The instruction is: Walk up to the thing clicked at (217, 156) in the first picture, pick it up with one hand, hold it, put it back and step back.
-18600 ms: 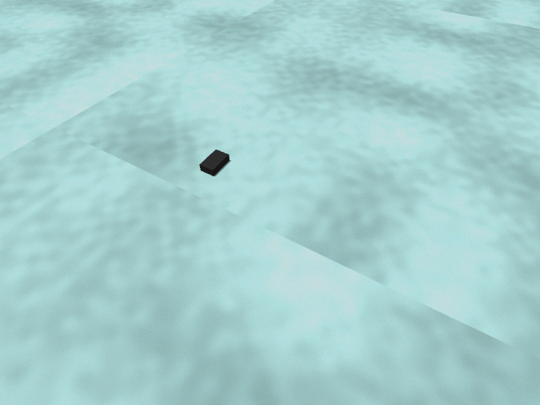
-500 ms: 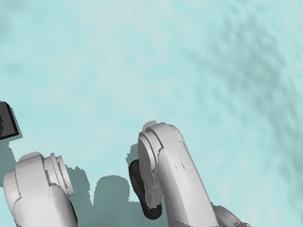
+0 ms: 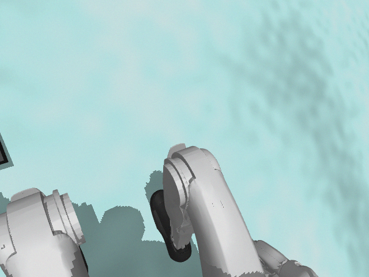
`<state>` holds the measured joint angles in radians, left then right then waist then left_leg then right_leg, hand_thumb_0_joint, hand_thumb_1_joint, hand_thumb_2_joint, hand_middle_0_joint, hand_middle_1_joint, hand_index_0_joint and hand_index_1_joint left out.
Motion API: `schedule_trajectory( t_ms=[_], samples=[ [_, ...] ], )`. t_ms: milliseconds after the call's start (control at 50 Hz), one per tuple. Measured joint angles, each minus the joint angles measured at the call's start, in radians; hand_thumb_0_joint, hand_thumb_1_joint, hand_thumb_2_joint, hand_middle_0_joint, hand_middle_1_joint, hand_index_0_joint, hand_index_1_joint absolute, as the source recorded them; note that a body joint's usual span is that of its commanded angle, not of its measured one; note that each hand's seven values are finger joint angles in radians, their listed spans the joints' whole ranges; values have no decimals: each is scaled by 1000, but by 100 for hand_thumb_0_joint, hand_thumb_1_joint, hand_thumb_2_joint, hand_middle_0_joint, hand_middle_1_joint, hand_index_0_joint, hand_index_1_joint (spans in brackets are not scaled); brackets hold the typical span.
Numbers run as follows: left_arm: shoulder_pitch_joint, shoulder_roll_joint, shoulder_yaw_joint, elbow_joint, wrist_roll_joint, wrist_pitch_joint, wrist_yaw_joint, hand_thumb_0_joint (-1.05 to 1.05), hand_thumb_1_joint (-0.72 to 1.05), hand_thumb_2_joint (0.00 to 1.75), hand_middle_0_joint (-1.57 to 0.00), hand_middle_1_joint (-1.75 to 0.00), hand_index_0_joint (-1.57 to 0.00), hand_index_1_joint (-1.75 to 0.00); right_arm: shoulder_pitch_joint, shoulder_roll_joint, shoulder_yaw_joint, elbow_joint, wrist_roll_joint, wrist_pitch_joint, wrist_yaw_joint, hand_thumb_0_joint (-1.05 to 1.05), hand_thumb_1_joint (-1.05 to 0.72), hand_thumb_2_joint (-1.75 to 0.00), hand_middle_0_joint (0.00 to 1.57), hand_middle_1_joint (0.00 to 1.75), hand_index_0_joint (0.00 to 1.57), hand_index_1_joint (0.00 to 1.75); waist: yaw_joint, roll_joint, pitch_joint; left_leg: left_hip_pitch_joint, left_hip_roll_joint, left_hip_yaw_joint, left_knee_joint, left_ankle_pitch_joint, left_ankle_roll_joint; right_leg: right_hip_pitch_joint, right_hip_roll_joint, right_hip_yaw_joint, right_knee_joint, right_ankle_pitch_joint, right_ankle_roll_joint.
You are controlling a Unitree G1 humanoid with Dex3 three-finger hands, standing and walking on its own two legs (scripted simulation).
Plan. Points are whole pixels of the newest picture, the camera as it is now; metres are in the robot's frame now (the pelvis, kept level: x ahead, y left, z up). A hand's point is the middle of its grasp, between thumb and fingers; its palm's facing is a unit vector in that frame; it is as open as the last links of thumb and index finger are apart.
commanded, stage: close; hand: left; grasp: from above
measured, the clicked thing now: out of the picture +0.40 +0.32 -0.27
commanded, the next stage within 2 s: none
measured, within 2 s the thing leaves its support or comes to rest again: neither
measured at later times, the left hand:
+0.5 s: hand out of the picture +0.41 +0.30 -0.24, palm faces -0.37 -0.12 -0.92, open 13.7 cm
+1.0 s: hand out of the picture +0.39 +0.29 -0.25, palm faces -0.42 -0.13 -0.90, open 12.8 cm
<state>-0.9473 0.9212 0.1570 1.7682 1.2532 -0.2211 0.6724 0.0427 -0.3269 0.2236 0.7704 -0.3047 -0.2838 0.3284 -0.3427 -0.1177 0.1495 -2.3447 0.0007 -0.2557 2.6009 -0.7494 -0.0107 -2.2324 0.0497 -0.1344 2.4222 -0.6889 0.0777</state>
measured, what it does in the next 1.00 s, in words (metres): stands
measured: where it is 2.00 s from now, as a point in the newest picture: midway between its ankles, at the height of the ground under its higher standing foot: (130, 262)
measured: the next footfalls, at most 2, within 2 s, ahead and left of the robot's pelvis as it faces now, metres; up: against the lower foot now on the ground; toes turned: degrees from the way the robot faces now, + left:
none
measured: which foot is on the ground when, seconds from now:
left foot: down 0.00-1.00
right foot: down 0.00-1.00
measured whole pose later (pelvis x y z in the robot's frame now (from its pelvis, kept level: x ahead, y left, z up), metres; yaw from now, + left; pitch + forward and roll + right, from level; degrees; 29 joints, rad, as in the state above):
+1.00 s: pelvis -0.01 +0.00 +0.01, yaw -1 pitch +24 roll -14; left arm -0.88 0.91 0.07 1.73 1.32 -0.34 0.79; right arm 0.01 -0.31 0.29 0.73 -0.31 -0.27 0.31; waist -0.34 -0.14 0.18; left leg -2.28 0.02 -0.29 2.59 -0.75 -0.02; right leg -2.18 0.07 -0.16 2.38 -0.66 0.07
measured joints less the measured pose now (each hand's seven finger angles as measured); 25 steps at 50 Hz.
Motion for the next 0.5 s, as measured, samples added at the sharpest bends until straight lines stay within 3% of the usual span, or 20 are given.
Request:
schedule_trajectory(
  t_ms=[120, 240, 360, 440, 500],
  samples=[
    [33, -3, -31, -25, 3, -71, 0, 0, -50, 95, -7, -101, -7, -101, 18, 8, 37, 2, -7, 13, 2, 0, -90, -90, 20, 30, 20, 30, 11, -1, 17, 23, 2, -12, 0, -9, -6, 19, 3, -9, -5, -1, 0],
    [46, -28, -62, -17, 43, -97, 76, 0, -45, 93, -9, -101, -10, -99, 6, 5, 45, 5, -19, 13, 2, 0, -89, -90, 20, 30, 21, 30, 9, -6, 13, 36, 9, -21, 6, -8, -6, 29, 12, -16, -8, 11, -1],
    [50, -54, -74, -22, 76, -39, 157, 0, -41, 90, -11, -99, -13, -98, -15, -4, 18, 5, -5, 5, -3, 0, -89, -89, 20, 30, 21, 30, -3, -10, 2, 37, 21, -18, -8, 3, 3, 28, 22, -16, -28, 30, -3],
    [28, -60, -69, -12, 52, 24, 171, 0, -40, 89, -11, -99, -13, -97, -11, -21, 7, -4, 10, -6, 8, 0, -89, -89, 20, 30, 20, 30, -9, -12, -14, 25, 23, -12, -20, 10, 7, 18, 22, -13, -39, 36, -7],
    [6, -47, -33, 4, 18, 61, 147, 0, -41, 88, -11, -99, -13, -97, -5, -37, 4, -17, 21, -19, 15, 0, -89, -89, 20, 30, 20, 30, -15, -14, -17, 17, 21, -8, -22, 14, 8, 10, 19, -10, -39, 37, -7]
  ],
)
